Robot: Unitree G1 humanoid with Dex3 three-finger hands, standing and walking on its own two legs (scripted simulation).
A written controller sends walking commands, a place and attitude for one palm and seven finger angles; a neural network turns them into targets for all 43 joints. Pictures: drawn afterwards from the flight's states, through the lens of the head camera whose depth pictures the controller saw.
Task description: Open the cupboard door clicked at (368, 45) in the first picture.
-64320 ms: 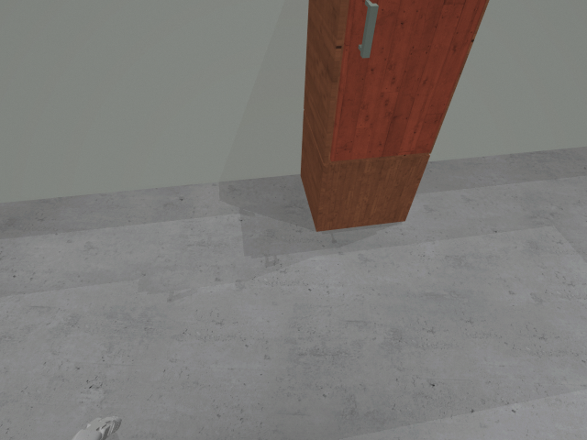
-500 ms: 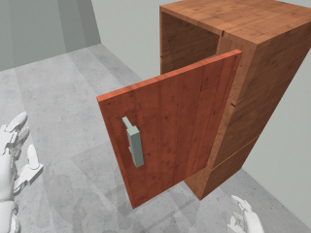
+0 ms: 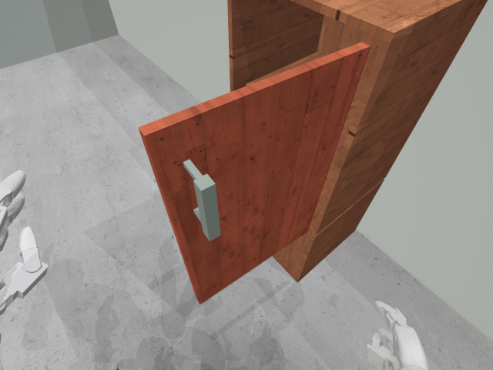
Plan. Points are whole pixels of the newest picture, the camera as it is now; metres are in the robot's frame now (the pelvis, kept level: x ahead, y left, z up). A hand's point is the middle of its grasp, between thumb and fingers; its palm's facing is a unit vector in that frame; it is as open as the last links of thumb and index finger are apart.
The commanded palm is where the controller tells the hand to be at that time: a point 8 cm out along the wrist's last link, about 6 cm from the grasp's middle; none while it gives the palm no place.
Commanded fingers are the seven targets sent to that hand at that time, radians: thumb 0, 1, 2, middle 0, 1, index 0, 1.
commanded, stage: step back with the hand held close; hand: left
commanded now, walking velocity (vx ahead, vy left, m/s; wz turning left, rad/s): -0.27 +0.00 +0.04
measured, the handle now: (201, 201) +0.33 +0.09 +0.12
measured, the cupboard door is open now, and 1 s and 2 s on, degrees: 85 85 85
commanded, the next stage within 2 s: stop stepping back and stand still in 0.76 s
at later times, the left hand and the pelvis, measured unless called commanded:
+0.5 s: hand out of the picture +0.11 +0.27 +0.15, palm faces +0.42 -0.79 -0.44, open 7.4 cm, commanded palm +0.04 +0.31 +0.18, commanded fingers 0.00 0.90 0.90 -0.20 -0.30 -0.20 -0.30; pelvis -0.09 +0.01 -0.02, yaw +2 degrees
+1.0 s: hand out of the picture +0.00 +0.21 +0.18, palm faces +0.31 -0.78 -0.54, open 7.4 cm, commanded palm -0.05 +0.26 +0.18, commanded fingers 0.00 0.90 0.90 -0.20 -0.30 -0.20 -0.30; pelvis -0.20 -0.03 -0.01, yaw -3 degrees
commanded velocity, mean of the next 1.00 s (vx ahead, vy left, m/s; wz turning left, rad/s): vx -0.22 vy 0.02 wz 0.02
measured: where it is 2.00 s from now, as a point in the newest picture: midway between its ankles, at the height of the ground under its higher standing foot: outside the picture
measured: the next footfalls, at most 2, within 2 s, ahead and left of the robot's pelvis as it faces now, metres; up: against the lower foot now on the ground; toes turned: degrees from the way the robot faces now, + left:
right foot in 0.86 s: -0.25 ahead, -0.12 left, +0.00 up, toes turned -2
left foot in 1.06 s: -0.13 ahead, +0.06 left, +0.00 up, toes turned +0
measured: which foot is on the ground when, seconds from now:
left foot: down 0.00-0.88, up 0.90-1.00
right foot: down 0.00-0.48, up 0.50-0.84, down 0.86-1.00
